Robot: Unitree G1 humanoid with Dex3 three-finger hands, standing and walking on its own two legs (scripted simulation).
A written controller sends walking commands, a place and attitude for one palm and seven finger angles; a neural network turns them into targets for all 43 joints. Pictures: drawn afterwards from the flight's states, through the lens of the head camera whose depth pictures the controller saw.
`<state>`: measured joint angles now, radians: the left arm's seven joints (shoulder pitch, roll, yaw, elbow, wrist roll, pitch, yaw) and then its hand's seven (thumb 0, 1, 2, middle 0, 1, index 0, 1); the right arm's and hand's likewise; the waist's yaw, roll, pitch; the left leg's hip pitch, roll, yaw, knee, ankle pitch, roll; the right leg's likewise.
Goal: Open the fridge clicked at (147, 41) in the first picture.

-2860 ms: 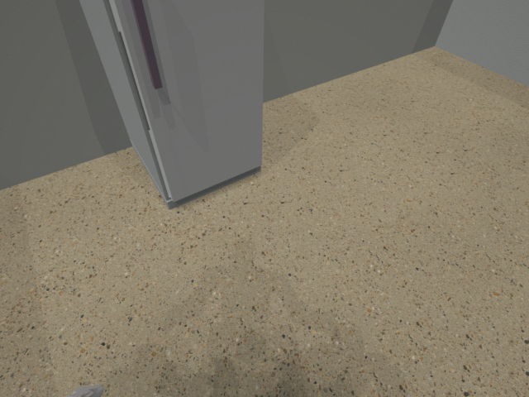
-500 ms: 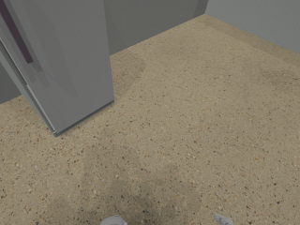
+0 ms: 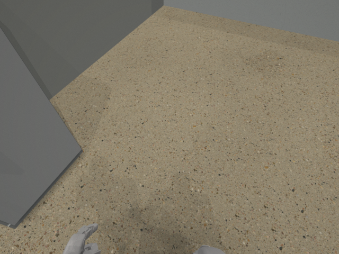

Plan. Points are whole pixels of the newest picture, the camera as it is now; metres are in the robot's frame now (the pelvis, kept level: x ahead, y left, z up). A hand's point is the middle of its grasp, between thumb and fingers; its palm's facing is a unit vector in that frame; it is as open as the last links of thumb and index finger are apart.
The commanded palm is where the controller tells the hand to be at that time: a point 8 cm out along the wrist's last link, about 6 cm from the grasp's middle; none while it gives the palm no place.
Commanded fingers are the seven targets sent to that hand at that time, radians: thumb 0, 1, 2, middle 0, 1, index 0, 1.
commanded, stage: walk to a spot facing it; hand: left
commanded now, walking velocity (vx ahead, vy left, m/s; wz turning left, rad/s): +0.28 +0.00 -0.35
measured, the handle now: out of the picture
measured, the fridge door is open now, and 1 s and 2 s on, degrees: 0 0 0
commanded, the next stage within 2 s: turn to face it in 0.10 s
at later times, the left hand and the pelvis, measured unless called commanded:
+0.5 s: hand (87, 217) +0.24 +0.25 -0.16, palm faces +0.00 -0.99 -0.17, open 7.4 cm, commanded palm none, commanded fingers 0.00 0.90 0.90 -0.20 -0.30 -0.20 -0.30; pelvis +0.18 +0.07 +0.02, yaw -3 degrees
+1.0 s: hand (92, 205) +0.26 +0.23 -0.12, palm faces +0.26 -0.93 -0.27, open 7.4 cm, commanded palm none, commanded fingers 0.00 0.90 0.90 -0.20 -0.30 -0.20 -0.30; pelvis +0.21 +0.02 +0.02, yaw +16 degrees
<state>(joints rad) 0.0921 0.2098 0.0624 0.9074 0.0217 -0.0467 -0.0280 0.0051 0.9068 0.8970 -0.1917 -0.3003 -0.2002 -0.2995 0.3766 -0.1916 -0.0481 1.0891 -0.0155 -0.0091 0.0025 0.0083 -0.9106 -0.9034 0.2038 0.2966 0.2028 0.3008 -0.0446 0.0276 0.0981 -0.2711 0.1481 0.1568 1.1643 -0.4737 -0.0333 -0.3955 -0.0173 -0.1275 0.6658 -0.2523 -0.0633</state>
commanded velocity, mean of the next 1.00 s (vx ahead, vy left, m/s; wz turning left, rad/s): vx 0.04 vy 0.00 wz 0.42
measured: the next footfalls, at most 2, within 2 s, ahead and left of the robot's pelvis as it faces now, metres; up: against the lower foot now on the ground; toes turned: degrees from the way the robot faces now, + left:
left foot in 0.30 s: +0.25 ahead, +0.15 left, +0.00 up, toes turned +3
right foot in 0.78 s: +0.26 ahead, -0.08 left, +0.00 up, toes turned +4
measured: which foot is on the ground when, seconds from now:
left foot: up 0.00-0.28, down 0.30-0.78, up 0.80-1.00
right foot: down 0.00-0.30, up 0.32-0.76, down 0.78-1.00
